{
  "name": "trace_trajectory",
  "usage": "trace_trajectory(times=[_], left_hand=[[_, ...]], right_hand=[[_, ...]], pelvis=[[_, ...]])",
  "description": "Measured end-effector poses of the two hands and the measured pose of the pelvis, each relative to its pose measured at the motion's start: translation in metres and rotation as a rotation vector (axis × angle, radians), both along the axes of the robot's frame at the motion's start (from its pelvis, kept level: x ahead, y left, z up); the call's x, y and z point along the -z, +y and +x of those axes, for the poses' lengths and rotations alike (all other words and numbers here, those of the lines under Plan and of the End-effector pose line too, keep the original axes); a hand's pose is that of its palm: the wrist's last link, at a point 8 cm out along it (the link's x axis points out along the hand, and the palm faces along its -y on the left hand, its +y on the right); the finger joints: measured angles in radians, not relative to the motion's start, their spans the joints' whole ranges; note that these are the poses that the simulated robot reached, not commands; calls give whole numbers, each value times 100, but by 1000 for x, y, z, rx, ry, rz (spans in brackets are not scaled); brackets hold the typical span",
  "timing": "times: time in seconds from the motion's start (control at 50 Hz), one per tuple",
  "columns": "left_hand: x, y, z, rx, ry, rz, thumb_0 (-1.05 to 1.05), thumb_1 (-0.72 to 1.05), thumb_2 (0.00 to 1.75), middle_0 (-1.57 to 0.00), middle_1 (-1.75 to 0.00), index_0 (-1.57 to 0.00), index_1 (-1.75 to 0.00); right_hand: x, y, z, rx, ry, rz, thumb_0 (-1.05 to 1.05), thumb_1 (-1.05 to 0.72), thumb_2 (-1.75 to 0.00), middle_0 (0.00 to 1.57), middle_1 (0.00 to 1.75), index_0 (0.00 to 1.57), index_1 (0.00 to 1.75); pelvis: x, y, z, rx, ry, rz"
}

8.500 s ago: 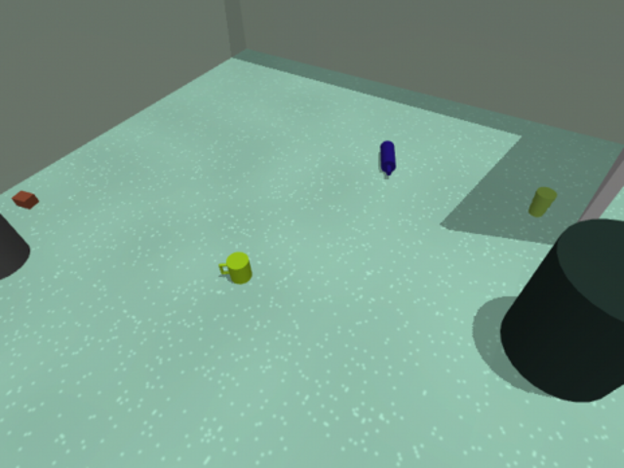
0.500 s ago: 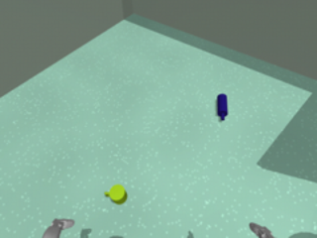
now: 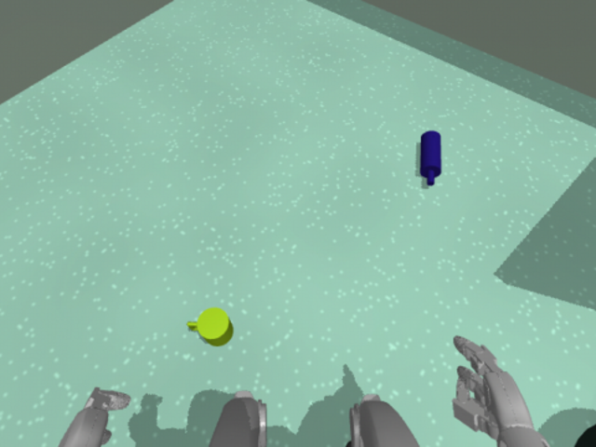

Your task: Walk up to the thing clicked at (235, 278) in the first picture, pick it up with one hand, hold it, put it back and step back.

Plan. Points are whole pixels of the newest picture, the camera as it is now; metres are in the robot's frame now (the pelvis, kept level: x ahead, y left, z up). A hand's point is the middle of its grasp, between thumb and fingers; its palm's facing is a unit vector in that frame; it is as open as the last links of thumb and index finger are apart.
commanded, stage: rise first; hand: left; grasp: from above
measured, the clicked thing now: (210, 327) +0.43 +0.25 -0.61
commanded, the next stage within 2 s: none
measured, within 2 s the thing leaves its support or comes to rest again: neither
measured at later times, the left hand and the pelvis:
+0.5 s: hand (164, 371) +0.28 +0.28 -0.34, palm faces -0.46 -0.33 -0.83, open 14.0 cm; pelvis -0.07 -0.01 -0.20, yaw -3 degrees
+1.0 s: hand (178, 346) +0.35 +0.28 -0.43, palm faces -0.47 -0.06 -0.88, open 14.2 cm; pelvis -0.08 +0.00 -0.28, yaw -6 degrees
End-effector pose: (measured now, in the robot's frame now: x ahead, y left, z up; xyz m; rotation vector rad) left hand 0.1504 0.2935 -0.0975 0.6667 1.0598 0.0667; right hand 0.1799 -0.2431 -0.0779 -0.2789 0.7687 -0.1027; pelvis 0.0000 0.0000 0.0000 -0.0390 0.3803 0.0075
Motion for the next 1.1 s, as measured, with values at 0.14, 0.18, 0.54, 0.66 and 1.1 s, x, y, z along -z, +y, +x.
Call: trace_trajectory(times=[0.14, 0.18, 0.54, 0.66, 1.1], left_hand=[[59, 3, 35, 180, -51, 103, 0, -53, 100, -7, -109, -7, -108], [77, 2, 47, 237, -76, 134, 0, -52, 100, -7, -109, -7, -108], [199, -2, 145, 598, -192, 382, 0, -53, 102, -7, -107, -7, -106], [225, -2, 164, 692, -214, 427, 0, -54, 103, -8, -106, -7, -105], [286, -10, 208, 877, -250, 529, 0, -54, 103, -8, -101, -7, -101]], right_hand=[[62, -10, -1, -31, 19, -9, 0, -89, -89, 20, 30, 21, 30], [85, -14, -6, -32, 40, -12, 0, -88, -89, 20, 30, 21, 30], [256, -34, -129, 74, 389, -12, 0, -90, -89, 20, 30, 21, 30], [276, -36, -173, 124, 499, -33, 0, -90, -90, 20, 30, 21, 30], [316, -36, -199, 121, 598, -75, 0, -91, -90, 20, 30, 21, 30]], pelvis=[[57, -2, -14, 6, 104, 1], [75, -3, -19, 9, 131, 0], [208, -6, -71, 43, 222, -22], [233, -3, -78, 52, 219, -35], [288, 3, -81, 65, 211, -62]])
